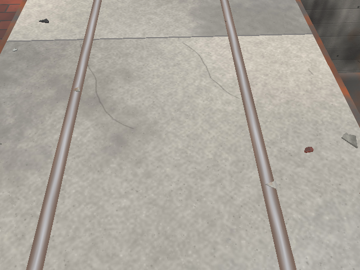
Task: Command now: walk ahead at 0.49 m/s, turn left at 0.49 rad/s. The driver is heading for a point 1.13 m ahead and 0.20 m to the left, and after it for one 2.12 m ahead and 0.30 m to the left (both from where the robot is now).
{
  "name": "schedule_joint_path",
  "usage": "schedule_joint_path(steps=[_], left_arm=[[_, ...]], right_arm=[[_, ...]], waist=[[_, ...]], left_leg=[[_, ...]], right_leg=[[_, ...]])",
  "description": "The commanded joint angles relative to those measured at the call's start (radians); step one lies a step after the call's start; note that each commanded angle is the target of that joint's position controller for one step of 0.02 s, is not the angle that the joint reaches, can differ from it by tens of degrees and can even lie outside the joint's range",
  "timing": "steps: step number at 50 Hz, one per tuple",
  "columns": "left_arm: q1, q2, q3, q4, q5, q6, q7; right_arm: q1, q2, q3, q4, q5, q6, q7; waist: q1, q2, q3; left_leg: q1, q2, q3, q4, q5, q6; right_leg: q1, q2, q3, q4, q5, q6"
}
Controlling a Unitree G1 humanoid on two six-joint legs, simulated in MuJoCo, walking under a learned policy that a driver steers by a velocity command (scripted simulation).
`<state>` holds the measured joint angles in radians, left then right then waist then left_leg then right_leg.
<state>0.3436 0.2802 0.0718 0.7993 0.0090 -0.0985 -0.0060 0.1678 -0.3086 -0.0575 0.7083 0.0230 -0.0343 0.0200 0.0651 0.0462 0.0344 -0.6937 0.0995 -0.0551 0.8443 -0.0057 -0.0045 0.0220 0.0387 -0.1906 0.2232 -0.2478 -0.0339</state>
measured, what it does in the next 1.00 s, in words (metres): walks ahead, turning left: left foot, then right foot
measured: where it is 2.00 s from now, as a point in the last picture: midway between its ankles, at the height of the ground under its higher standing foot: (138, 138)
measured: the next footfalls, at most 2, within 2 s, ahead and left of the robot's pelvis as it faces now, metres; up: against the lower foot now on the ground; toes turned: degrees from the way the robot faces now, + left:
left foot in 0.18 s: +0.28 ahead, +0.13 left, +0.00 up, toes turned +9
right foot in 0.66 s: +0.59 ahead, -0.01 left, +0.00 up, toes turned +25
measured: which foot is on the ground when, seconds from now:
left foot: up 0.00-0.16, down 0.18-0.68, up 0.70-1.00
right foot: down 0.00-0.20, up 0.22-0.64, down 0.66-1.00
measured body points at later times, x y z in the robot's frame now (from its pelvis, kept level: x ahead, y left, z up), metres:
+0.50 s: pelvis +0.28 +0.05 +0.00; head +0.32 +0.08 +0.45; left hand +0.42 +0.36 -0.08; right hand +0.44 -0.21 -0.09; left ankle +0.24 +0.12 -0.74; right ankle +0.50 -0.09 -0.68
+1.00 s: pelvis +0.56 +0.09 +0.00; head +0.59 +0.10 +0.45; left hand +0.44 +0.34 -0.12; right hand +0.85 -0.04 -0.08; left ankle +0.63 +0.30 -0.69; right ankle +0.56 -0.03 -0.74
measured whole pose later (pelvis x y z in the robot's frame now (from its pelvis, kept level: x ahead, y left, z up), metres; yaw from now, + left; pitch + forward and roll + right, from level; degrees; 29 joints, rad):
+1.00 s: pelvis +0.56 +0.09 +0.00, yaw +26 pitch +1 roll -1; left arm 0.38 0.27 0.04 0.84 -0.01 -0.08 -0.02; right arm 0.13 -0.28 -0.04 0.65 0.01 -0.06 0.01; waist 0.09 0.05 0.03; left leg -0.63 0.09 -0.05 0.73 -0.07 -0.01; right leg -0.06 0.05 -0.02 0.25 -0.21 -0.04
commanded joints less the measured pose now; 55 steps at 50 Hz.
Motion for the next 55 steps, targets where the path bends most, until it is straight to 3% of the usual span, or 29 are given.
schedule_joint_path(steps=[1,4,6,8,9,10,11,12,13,14,15,16,19,24,28,31,32,33,34,35,36,37,38,39,41,44,47,52,55], left_arm=[[-0.056,0.163,0.037,-0.060,-0.011,-0.009,0.010],[-0.020,0.186,0.045,-0.036,-0.026,0.016,0.012],[-0.022,0.216,0.052,-0.035,-0.030,0.034,0.018],[-0.035,0.238,0.055,-0.042,-0.036,0.052,0.026],[-0.042,0.221,0.045,-0.051,-0.037,0.051,0.030],[0.045,0.099,0.007,-0.094,0.003,0.037,0.023],[0.034,0.080,-0.015,-0.124,-0.002,-0.002,0.010],[-0.107,0.173,0.009,-0.153,-0.043,-0.025,-0.002],[-0.150,0.164,0.004,-0.176,-0.055,-0.038,-0.003],[-0.147,0.151,0.002,-0.165,-0.033,-0.042,0.005],[-0.131,0.160,0.008,-0.156,-0.012,-0.035,0.010],[-0.112,0.161,0.011,-0.150,-0.005,-0.023,0.008],[-0.114,0.122,0.000,-0.147,0.009,0.003,0.010],[-0.316,0.073,-0.024,-0.192,0.001,0.000,0.002],[-0.379,0.113,-0.011,-0.211,-0.018,-0.017,-0.016],[-0.302,0.142,0.005,-0.190,-0.019,-0.028,-0.024],[-0.228,0.152,0.016,-0.168,-0.013,-0.032,-0.020],[-0.124,0.183,0.029,-0.154,0.001,-0.037,-0.015],[-0.010,0.266,0.048,-0.140,0.021,-0.037,-0.011],[0.069,0.264,0.057,-0.092,-0.002,-0.024,-0.026],[0.027,0.182,0.033,-0.103,-0.020,-0.022,-0.028],[-0.023,0.145,0.021,-0.109,-0.016,-0.014,-0.024],[-0.062,0.125,0.012,-0.110,-0.007,-0.009,-0.023],[-0.085,0.106,0.004,-0.106,-0.001,-0.009,-0.020],[-0.091,0.092,-0.003,-0.096,-0.002,-0.012,-0.016],[-0.060,0.130,0.006,-0.068,-0.016,-0.016,-0.011],[-0.035,0.156,0.010,-0.045,-0.022,-0.005,-0.006],[0.052,0.176,0.009,0.007,-0.032,0.014,-0.004],[0.074,0.188,0.013,0.029,-0.038,0.033,0.002]], right_arm=[[-0.091,-0.011,0.011,-0.094,-0.001,-0.014,0.025],[-0.156,-0.025,0.008,-0.141,0.001,-0.015,0.043],[-0.137,-0.054,-0.007,-0.159,0.000,-0.010,0.049],[0.039,-0.121,-0.045,-0.132,0.003,0.000,0.041],[0.207,-0.177,-0.079,-0.094,0.006,0.008,0.025],[0.265,-0.290,-0.104,-0.081,0.007,0.015,0.005],[0.252,-0.287,-0.092,-0.122,0.004,-0.003,0.011],[0.241,-0.206,-0.069,-0.118,-0.005,-0.017,0.018],[0.197,-0.181,-0.061,-0.110,-0.006,-0.027,0.018],[0.130,-0.153,-0.053,-0.116,-0.003,-0.030,0.016],[0.082,-0.125,-0.043,-0.128,-0.011,-0.032,0.012],[0.057,-0.116,-0.039,-0.139,-0.021,-0.032,0.008],[0.066,-0.134,-0.044,-0.119,-0.015,-0.038,-0.008],[0.128,-0.160,-0.050,-0.084,-0.003,-0.022,-0.032],[0.180,-0.161,-0.052,-0.057,0.006,-0.012,-0.037],[0.174,-0.141,-0.048,-0.045,-0.002,-0.007,-0.039],[0.171,-0.119,-0.041,-0.044,-0.005,-0.005,-0.037],[0.182,-0.070,-0.022,-0.048,-0.013,-0.007,-0.032],[0.288,-0.009,0.000,-0.062,-0.007,-0.014,-0.031],[0.338,-0.032,0.002,-0.063,0.014,-0.022,-0.034],[0.257,-0.122,-0.019,-0.057,0.023,-0.022,-0.035],[0.156,-0.140,-0.023,-0.075,0.014,-0.021,-0.036],[0.098,-0.127,-0.021,-0.091,-0.003,-0.024,-0.034],[0.080,-0.112,-0.022,-0.096,-0.013,-0.027,-0.030],[0.102,-0.076,-0.015,-0.086,-0.010,-0.027,-0.022],[0.046,-0.038,0.000,-0.105,-0.019,-0.028,-0.019],[-0.044,-0.014,0.013,-0.123,-0.020,-0.039,-0.012],[-0.183,-0.015,0.016,-0.156,-0.004,-0.051,0.010],[-0.209,-0.038,0.006,-0.176,-0.003,-0.060,0.022]], waist=[[-0.003,-0.060,0.092],[0.007,-0.063,0.094],[-0.026,-0.100,0.038],[-0.134,-0.127,-0.086],[-0.226,-0.098,-0.170],[-0.166,0.145,-0.266],[-0.146,0.158,-0.438],[-0.200,0.040,-0.349],[-0.168,0.010,-0.211],[-0.116,-0.059,-0.132],[-0.079,-0.044,-0.097],[-0.054,-0.019,-0.088],[-0.043,-0.017,-0.068],[-0.118,0.027,-0.027],[-0.137,0.049,-0.027],[-0.095,0.091,-0.035],[-0.057,0.090,-0.058],[-0.008,0.050,-0.152],[-0.017,-0.162,-0.303],[-0.015,-0.378,-0.333],[0.008,-0.233,-0.194],[0.009,-0.155,-0.101],[-0.005,-0.112,-0.039],[-0.028,-0.119,-0.017],[-0.051,-0.157,-0.026],[-0.042,-0.137,-0.014],[-0.012,-0.123,-0.005],[0.033,-0.122,0.023],[0.010,-0.126,0.033]], left_leg=[[0.019,0.009,0.035,-0.131,0.073,0.021],[-0.005,-0.012,0.077,-0.203,-0.002,0.057],[0.083,-0.073,0.136,-0.213,-0.099,0.093],[0.331,-0.158,0.178,-0.225,-0.172,0.145],[0.605,-0.174,0.138,-0.285,-0.124,0.187],[0.988,0.074,-0.290,-0.284,-0.145,0.318],[1.137,0.241,-0.803,-0.478,-0.340,0.468],[1.080,0.219,-0.710,-0.551,-0.356,0.394],[0.937,0.183,-0.573,-0.560,-0.296,0.355],[0.787,0.138,-0.461,-0.559,-0.180,0.323],[0.676,0.103,-0.383,-0.572,-0.070,0.309],[0.605,0.080,-0.349,-0.593,-0.013,0.306],[0.488,0.047,-0.257,-0.618,0.119,0.312],[0.419,-0.028,-0.186,-0.597,-0.030,0.237],[0.485,0.014,-0.290,-0.529,-0.136,0.215],[0.554,0.056,-0.340,-0.446,-0.109,0.189],[0.550,0.027,-0.326,-0.381,-0.048,0.169],[0.512,-0.029,-0.273,-0.199,-0.038,0.135],[0.249,-0.150,-0.160,0.131,-0.267,0.065],[0.012,-0.191,-0.114,0.366,-0.581,0.028],[-0.078,-0.143,-0.153,0.448,-0.521,0.028],[-0.085,-0.104,-0.116,0.453,-0.444,0.031],[-0.069,-0.076,-0.091,0.405,-0.387,0.031],[-0.037,-0.040,-0.082,0.344,-0.337,0.032],[0.032,-0.014,-0.051,0.272,-0.295,0.024],[0.010,0.000,-0.015,0.129,-0.239,0.002],[0.036,-0.005,0.009,-0.068,-0.086,-0.008],[0.116,-0.045,0.041,-0.264,0.039,-0.001],[0.151,-0.061,0.031,-0.332,-0.039,0.034]], right_leg=[[-0.072,-0.298,0.058,-0.116,0.321,-0.134],[0.051,-0.323,0.024,-0.052,0.444,-0.114],[0.101,-0.322,-0.006,0.068,0.771,-0.093],[0.078,-0.299,-0.031,0.349,1.006,-0.066],[-0.074,-0.261,-0.047,0.592,0.893,-0.029],[-0.491,-0.139,-0.030,0.969,0.111,0.033],[-0.715,0.021,0.212,1.192,-0.373,0.055],[-0.814,-0.039,0.305,1.204,-0.291,0.037],[-0.829,-0.078,0.291,1.126,-0.199,0.020],[-0.782,-0.120,0.285,1.035,-0.138,0.024],[-0.710,-0.146,0.287,0.967,-0.095,0.033],[-0.653,-0.155,0.288,0.942,-0.070,0.044],[-0.612,-0.147,0.254,0.825,-0.011,0.095],[-0.547,-0.079,0.238,0.442,0.291,0.122],[-0.491,-0.048,0.273,0.307,0.306,0.102],[-0.422,-0.059,0.263,0.274,0.215,0.050],[-0.322,-0.050,0.239,0.239,0.200,0.022],[-0.142,-0.120,0.295,0.244,0.181,-0.027],[0.200,-0.326,0.619,0.229,0.078,-0.159],[0.296,-0.441,1.000,0.075,-0.235,-0.253],[0.204,-0.416,0.960,0.034,-0.379,-0.222],[0.097,-0.377,0.808,0.037,-0.308,-0.186],[-0.010,-0.331,0.694,0.021,-0.185,-0.177],[-0.071,-0.296,0.620,0.004,-0.083,-0.172],[-0.124,-0.252,0.527,-0.029,0.052,-0.170],[-0.130,-0.254,0.443,-0.068,0.194,-0.198],[-0.121,-0.233,0.360,-0.083,0.256,-0.182],[-0.085,-0.248,0.313,-0.063,0.287,-0.158],[-0.017,-0.286,0.346,-0.007,0.357,-0.137]])
Velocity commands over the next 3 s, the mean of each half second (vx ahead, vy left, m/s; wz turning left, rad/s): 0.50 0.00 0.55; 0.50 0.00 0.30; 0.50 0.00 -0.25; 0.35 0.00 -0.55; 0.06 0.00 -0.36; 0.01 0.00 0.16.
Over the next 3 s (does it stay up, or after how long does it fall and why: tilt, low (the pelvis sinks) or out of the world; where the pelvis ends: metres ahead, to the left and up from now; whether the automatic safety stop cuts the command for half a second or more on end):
stays up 1.13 0.28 -0.02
